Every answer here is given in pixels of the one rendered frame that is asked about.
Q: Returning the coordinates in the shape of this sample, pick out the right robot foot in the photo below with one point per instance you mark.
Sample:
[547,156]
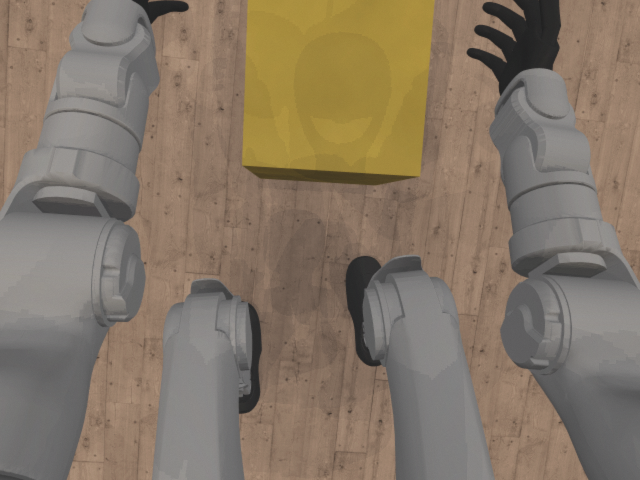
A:
[358,276]

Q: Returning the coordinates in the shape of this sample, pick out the right robot shin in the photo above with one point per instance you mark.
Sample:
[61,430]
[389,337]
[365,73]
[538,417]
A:
[411,263]

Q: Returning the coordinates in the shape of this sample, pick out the robot right upper arm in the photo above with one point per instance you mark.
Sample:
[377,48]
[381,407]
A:
[580,339]

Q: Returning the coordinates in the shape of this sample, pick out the right robot hand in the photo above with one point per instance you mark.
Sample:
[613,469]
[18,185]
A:
[536,45]

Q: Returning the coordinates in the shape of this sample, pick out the left robot forearm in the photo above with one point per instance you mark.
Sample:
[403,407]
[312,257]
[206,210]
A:
[93,129]

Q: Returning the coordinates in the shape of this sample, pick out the left robot hand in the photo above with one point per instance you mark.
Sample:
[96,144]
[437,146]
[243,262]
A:
[158,8]

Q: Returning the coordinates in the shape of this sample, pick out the carton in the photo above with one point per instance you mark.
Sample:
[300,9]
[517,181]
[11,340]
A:
[335,90]

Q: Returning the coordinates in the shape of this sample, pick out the right robot forearm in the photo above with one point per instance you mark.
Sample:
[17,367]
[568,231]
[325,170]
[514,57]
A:
[557,223]

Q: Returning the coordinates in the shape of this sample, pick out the robot left upper arm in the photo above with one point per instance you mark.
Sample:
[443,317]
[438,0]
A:
[64,281]

